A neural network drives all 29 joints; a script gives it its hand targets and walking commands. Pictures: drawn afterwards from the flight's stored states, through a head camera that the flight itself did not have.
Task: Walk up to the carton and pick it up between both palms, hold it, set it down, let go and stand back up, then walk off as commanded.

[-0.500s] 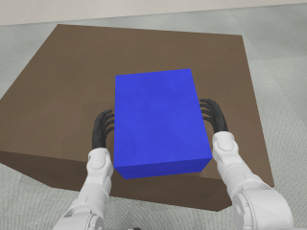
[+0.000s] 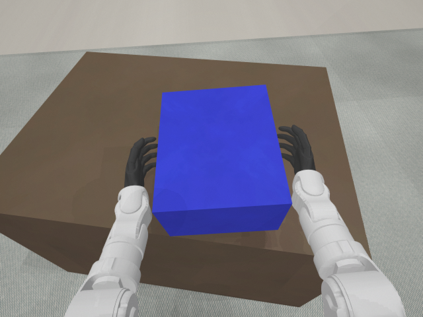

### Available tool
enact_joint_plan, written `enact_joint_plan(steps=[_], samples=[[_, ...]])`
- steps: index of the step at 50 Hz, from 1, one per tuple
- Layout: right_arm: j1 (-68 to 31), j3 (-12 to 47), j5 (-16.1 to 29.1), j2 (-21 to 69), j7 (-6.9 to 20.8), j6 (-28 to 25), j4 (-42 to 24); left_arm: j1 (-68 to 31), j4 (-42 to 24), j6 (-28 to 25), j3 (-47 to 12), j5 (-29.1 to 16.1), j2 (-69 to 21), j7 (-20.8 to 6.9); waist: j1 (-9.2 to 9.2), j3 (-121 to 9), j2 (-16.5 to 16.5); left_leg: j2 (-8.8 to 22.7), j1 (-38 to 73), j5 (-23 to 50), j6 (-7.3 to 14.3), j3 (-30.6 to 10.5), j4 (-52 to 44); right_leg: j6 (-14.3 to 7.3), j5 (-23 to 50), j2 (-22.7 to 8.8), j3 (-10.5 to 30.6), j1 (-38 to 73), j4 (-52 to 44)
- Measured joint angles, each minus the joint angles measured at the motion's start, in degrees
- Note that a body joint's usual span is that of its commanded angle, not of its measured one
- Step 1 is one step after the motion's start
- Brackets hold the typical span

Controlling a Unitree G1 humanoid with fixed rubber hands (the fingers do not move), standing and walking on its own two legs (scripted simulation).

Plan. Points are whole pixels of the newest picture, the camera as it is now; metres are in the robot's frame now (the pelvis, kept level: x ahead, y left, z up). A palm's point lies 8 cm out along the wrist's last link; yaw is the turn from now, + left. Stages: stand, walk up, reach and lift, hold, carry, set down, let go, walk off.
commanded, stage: reach and lift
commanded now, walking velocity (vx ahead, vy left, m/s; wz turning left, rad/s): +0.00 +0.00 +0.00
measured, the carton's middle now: (218, 159) +0.44 +0.02 +0.01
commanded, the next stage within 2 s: hold in 1.62 s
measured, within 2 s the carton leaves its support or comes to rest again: neither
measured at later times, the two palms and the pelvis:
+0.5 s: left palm (126, 153) +0.36 +0.19 +0.12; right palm (314, 156) +0.36 -0.14 +0.12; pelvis -0.01 +0.01 +0.00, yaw +1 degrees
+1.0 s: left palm (119, 137) +0.37 +0.19 +0.15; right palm (314, 139) +0.38 -0.14 +0.15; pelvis +0.00 +0.01 +0.01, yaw +1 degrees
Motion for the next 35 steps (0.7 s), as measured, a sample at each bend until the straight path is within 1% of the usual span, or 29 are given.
enact_joint_plan(steps=[6,12,18,23,28,35], samples=[[0.6,0.3,1.4,-0.2,-1.1,7.5,-5.7,0.4,-7.0,9.2,-0.1,-0.1,0.1,-0.9,-0.84,0.0,-0.1,-0.5,2.4,0.0,0.0,-0.6,-0.3,0.1,-0.3,-0.4,-0.6,2.6,-0.2],[0.7,0.3,1.4,-0.1,-1.9,13.3,-9.6,0.3,-12.1,16.4,-0.1,-0.1,0.5,-1.6,-1.62,0.0,-0.5,-0.9,5.4,0.0,0.0,-0.7,-0.8,0.3,-0.6,-0.9,-0.7,5.5,-0.2],[0.7,-0.1,-0.3,0.6,-2.7,17.5,-9.8,-1.5,-12.5,22.9,-0.1,-0.1,1.6,-3.1,-2.56,0.0,-1.9,-1.3,8.1,0.4,0.0,-0.7,-1.6,0.5,-0.7,-1.3,-0.7,7.9,-0.3],[0.6,-1.6,-0.4,0.8,-2.9,18.4,-9.8,-4.1,-12.6,26.2,-0.1,-0.1,1.9,-3.5,-2.76,0.0,-2.8,-1.4,8.4,0.6,0.0,-0.7,-1.6,0.6,-0.5,-1.4,-0.7,8.2,-0.3],[0.1,-3.0,-0.9,1.3,-2.8,19.2,-9.8,-6.2,-12.6,28.8,-0.1,-0.1,2.3,-3.8,-2.76,0.1,-2.9,-1.4,8.5,0.7,0.0,-0.5,-1.8,0.6,-0.4,-1.4,-0.4,8.2,-0.4],[-1.1,-3.6,-0.6,1.3,-2.9,20.5,-10.3,-7.9,-12.6,30.2,-0.1,-0.1,2.9,-4.0,-2.76,0.1,-2.9,-1.5,8.6,0.7,0.0,-0.4,-2.5,0.7,-0.4,-1.4,-0.4,8.3,-1.1]])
